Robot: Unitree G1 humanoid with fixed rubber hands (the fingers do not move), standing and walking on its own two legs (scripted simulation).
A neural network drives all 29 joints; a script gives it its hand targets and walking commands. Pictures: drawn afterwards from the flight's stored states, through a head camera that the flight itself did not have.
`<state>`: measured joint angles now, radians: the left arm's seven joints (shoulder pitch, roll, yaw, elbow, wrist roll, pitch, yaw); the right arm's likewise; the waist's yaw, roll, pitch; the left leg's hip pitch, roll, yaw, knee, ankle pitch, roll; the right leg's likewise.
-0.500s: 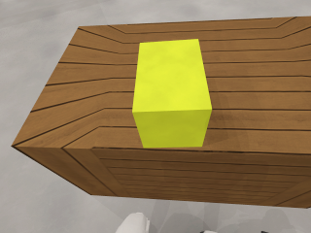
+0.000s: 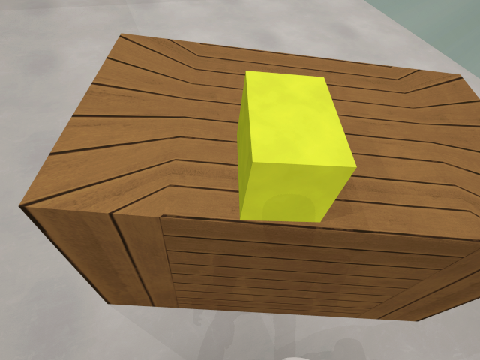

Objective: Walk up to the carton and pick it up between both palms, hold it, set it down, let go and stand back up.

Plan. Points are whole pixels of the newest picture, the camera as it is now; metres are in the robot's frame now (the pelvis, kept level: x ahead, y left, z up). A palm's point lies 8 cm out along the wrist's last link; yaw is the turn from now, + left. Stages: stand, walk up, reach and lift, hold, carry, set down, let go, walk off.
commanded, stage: walk up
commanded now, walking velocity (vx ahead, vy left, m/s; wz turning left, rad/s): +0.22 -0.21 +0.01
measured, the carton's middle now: (283, 146) +0.52 -0.06 +0.02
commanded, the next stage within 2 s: none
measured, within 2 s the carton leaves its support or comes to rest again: neither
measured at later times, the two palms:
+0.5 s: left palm out of the picture -0.03 +0.08 -0.13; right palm out of the picture +0.01 -0.35 -0.17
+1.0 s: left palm out of the picture -0.01 +0.11 -0.16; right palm out of the picture +0.02 -0.31 -0.16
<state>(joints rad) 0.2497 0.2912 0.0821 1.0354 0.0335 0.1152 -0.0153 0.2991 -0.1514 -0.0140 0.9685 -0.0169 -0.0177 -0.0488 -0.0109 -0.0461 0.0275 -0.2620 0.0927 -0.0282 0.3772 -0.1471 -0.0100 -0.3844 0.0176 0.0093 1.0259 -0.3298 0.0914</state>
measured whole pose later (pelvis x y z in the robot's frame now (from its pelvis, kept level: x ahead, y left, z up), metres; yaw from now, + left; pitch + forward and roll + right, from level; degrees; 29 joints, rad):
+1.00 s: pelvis +0.02 -0.10 -0.01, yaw -1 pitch -2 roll +0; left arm 0.34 0.13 -0.03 1.13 0.00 -0.03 0.05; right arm 0.24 -0.14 0.01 1.14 0.00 -0.01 -0.05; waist 0.00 0.00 0.04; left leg -0.14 -0.02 0.08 0.40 -0.23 0.04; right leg -0.01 0.02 -0.07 0.35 -0.31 -0.04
